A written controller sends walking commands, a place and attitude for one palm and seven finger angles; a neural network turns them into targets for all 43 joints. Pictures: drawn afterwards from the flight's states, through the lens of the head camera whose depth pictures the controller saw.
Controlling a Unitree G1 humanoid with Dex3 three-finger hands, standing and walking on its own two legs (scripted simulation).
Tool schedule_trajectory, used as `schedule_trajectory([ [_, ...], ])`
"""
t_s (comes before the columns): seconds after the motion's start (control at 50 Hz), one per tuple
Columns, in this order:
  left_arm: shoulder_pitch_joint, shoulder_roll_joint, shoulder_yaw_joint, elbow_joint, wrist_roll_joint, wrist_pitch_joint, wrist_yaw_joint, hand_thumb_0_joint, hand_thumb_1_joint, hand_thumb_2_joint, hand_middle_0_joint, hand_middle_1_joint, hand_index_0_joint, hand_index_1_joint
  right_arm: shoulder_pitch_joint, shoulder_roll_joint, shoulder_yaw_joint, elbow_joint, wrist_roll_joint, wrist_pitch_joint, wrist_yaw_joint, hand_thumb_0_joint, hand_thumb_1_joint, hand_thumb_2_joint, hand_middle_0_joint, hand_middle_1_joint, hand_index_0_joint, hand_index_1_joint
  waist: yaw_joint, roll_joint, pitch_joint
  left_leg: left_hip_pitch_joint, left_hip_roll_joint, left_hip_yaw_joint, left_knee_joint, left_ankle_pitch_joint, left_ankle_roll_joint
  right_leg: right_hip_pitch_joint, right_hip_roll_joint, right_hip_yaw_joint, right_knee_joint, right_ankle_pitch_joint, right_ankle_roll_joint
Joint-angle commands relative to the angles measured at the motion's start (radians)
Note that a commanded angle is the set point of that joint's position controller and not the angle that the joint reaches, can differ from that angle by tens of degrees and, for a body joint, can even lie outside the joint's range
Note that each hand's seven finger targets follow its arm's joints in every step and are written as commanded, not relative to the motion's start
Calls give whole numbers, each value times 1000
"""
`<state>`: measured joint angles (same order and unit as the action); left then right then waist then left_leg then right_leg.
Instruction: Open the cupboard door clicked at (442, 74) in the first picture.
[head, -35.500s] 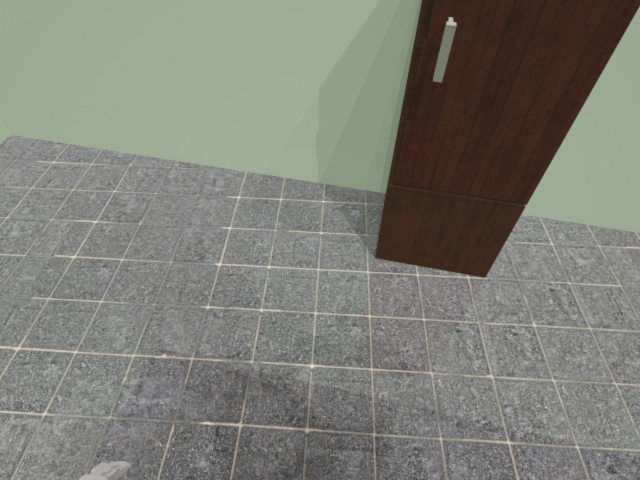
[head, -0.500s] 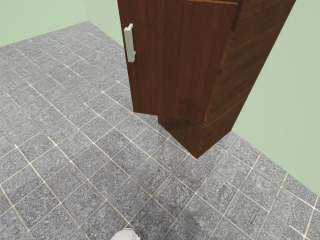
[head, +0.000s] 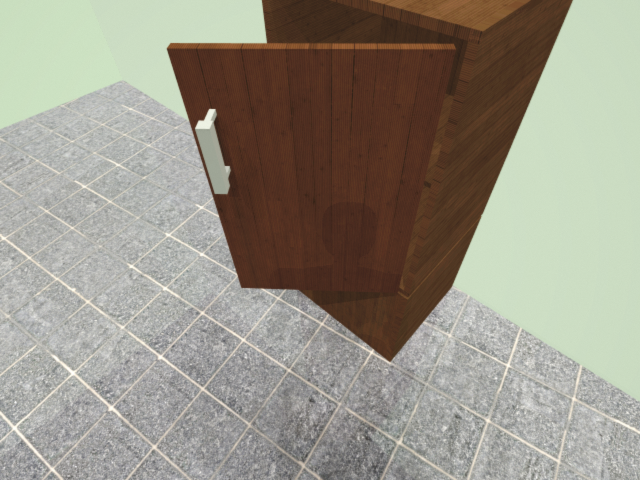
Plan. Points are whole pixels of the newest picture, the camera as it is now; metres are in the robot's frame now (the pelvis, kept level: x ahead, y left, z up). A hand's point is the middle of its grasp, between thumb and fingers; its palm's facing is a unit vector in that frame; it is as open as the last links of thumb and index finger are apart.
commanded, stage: come to a stop and stand still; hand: left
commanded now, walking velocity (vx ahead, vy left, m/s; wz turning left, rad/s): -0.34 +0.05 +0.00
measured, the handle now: (216, 152) +0.58 +0.18 +0.10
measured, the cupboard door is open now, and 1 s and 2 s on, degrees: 40 40 40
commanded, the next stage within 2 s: look again from close up in 1.02 s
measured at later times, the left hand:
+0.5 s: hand out of the picture +0.03 +0.21 -0.17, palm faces +0.05 -0.98 -0.21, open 7.4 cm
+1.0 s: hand out of the picture -0.02 +0.16 -0.17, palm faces +0.04 -0.98 -0.19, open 7.3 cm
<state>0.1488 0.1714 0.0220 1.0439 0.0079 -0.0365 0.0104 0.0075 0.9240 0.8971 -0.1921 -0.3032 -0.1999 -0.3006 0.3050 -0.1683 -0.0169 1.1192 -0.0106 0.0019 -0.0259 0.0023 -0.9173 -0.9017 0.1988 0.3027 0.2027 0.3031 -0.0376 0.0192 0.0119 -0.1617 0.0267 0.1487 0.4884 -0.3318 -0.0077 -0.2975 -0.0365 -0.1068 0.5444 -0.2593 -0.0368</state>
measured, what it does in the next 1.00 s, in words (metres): steps on the spot: right foot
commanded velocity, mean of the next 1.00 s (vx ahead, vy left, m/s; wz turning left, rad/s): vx -0.04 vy -0.02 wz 0.00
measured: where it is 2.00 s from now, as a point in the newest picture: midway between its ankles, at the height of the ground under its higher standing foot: outside the picture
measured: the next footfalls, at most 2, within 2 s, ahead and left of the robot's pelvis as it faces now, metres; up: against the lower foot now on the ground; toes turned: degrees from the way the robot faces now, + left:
right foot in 0.52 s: -0.01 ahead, -0.12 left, +0.00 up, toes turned -2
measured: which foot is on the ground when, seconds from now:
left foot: down 0.00-1.00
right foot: down 0.00-0.22, up 0.24-0.50, down 0.52-1.00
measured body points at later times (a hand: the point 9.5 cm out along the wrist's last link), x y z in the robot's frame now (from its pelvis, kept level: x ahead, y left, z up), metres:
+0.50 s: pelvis -0.01 +0.02 +0.00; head +0.03 +0.02 +0.45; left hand +0.03 +0.26 -0.15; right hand +0.02 -0.22 -0.15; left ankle -0.04 +0.11 -0.74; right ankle -0.05 -0.12 -0.72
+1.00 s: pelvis -0.02 -0.02 +0.01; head -0.01 -0.02 +0.46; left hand -0.02 +0.21 -0.15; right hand -0.05 -0.23 -0.15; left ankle -0.04 +0.11 -0.73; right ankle -0.05 -0.12 -0.74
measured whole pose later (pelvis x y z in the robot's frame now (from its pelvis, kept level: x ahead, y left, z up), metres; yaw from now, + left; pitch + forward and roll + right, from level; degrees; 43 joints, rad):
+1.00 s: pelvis -0.02 -0.02 +0.01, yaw +0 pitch +0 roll +0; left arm 0.26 0.16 0.01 1.14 0.00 -0.01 0.02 0.01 0.93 0.90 -0.20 -0.30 -0.20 -0.30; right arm 0.30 -0.13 -0.01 1.16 -0.02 0.01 -0.03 0.00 -0.91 -0.90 0.20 0.30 0.20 0.30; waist -0.01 0.00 0.02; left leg -0.14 0.06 0.11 0.38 -0.23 -0.03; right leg -0.13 0.01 -0.04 0.39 -0.25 -0.03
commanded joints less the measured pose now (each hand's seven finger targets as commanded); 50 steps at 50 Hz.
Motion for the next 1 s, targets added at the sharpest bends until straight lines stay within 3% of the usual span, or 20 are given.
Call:
schedule_trajectory([
  [0.0,107,170,39,-12,-5,16,34,0,900,900,-200,-300,-200,-300,83,-84,-23,-20,4,6,-12,0,-900,-900,200,300,200,300,39,-95,-108,-77,66,-56,3,342,-33,272,-217,156,-7,1008,-64],
  [0.04,116,188,52,-22,-3,28,36,0,900,900,-200,-300,-200,-300,73,-91,-34,-40,4,17,-16,0,-900,-900,200,300,200,300,52,-55,-136,-79,62,-43,73,362,-39,277,-234,163,12,1019,-87],
  [0.1,81,187,58,-37,5,43,39,0,900,900,-200,-300,-200,-300,45,-58,-38,-72,7,32,-10,0,-900,-900,200,300,200,300,53,-142,-93,-152,25,-51,104,-3,-41,262,-275,195,-40,987,-133],
  [0.12,64,184,59,-43,6,46,39,0,900,900,-200,-300,-200,-300,41,-54,-39,-78,6,34,-9,0,-900,-900,200,300,200,300,49,-165,-80,-149,25,-56,68,-35,-38,247,-275,194,-46,948,-134],
  [0.14,49,178,60,-48,5,48,38,0,900,900,-200,-300,-200,-300,51,-57,-40,-79,5,33,-9,0,-900,-900,200,300,200,300,38,-151,-89,-106,39,-66,1,71,-32,225,-249,180,-28,879,-114],
  [0.16,40,161,59,-59,1,49,36,0,900,900,-200,-300,-200,-300,72,-77,-44,-77,2,27,-11,0,-900,-900,200,300,200,300,26,-96,-126,-6,93,-92,-65,372,-14,166,-191,135,12,733,-62],
  [0.18,42,119,52,-76,-2,54,30,0,900,900,-200,-300,-200,-300,67,-113,-50,-87,-5,23,-16,0,-900,-900,200,300,200,300,29,53,-121,70,206,-196,-81,663,38,57,-91,63,75,448,5],
  [0.2,17,91,43,-95,-3,62,30,0,900,900,-200,-300,-200,-300,71,-143,-53,-94,-11,19,-23,0,-900,-900,200,300,200,300,11,189,-62,72,306,-281,-124,942,126,-54,-7,34,209,-43,42],
  [0.22,4,93,45,-98,2,75,32,0,900,900,-200,-300,-200,-300,73,-145,-53,-94,-18,17,-34,0,-900,-900,200,300,200,300,-1,189,-41,77,338,-310,-122,1029,191,-125,29,102,386,-276,42],
  [0.24,2,92,49,-94,3,83,31,0,900,900,-200,-300,-200,-300,64,-141,-48,-100,-19,12,-42,0,-900,-900,200,300,200,300,6,146,-28,55,336,-289,-107,1009,215,-153,23,162,478,-284,36],
  [0.3,20,70,49,-83,4,80,20,0,900,900,-200,-300,-200,-300,1,-133,-45,-123,-23,2,-42,0,-900,-900,200,300,200,300,27,97,-16,83,283,-217,-92,901,194,-168,20,149,439,-218,45],
  [0.4,16,65,37,-85,4,73,9,0,900,900,-200,-300,-200,-300,13,-159,-57,-102,-19,-2,-31,0,-900,-900,200,300,200,300,-2,156,-51,135,270,-206,-96,797,168,-58,13,82,173,-185,45],
  [0.46,102,76,39,-52,6,65,9,0,900,900,-200,-300,-200,-300,-11,-171,-61,-95,-9,0,-26,0,-900,-900,200,300,200,300,34,97,-56,76,231,-185,-61,624,119,92,12,60,-51,22,35],
  [0.48,133,93,39,-38,8,56,11,0,900,900,-200,-300,-200,-300,-18,-151,-58,-96,-4,0,-22,0,-900,-900,200,300,200,300,45,50,-47,22,182,-164,-28,468,77,153,-16,107,-159,180,22],
  [0.5,129,137,40,-35,13,47,16,0,900,900,-200,-300,-200,-300,-13,-115,-54,-100,4,3,-18,0,-900,-900,200,300,200,300,25,-72,-32,-56,109,-113,-2,234,24,173,-118,231,-181,309,-15],
  [0.52,94,165,34,-36,10,43,15,0,900,900,-200,-300,-200,-300,-12,-85,-43,-101,6,12,-8,0,-900,-900,200,300,200,300,5,-140,16,-54,49,-70,-18,10,-5,83,-207,270,-218,256,-52],
  [0.58,100,135,21,-5,4,21,22,0,900,900,-200,-300,-200,-300,2,-70,-31,-68,-2,7,-7,0,-900,-900,200,300,200,300,5,-178,-43,43,52,-81,-51,181,1,105,-129,210,-174,427,-28],
  [0.64,113,122,12,10,-3,18,22,0,900,900,-200,-300,-200,-300,3,-88,-25,-35,-2,-5,-8,0,-900,-900,200,300,200,300,18,-59,-31,61,88,-100,-92,287,3,118,-95,177,-165,378,-3],
  [0.86,136,95,2,53,-5,18,22,0,900,900,-200,-300,-200,-300,32,-66,-12,13,-7,-3,-6,0,-900,-900,200,300,200,300,29,-39,66,23,84,-109,-156,173,3,98,-75,184,-254,149,-4],
  [0.98,157,82,1,60,-5,15,25,0,900,900,-200,-300,-200,-300,55,-48,-7,22,-6,-7,-9,0,-900,-900,200,300,200,300,33,-35,55,25,88,-111,-161,191,5,119,-70,170,-256,161,-5],
])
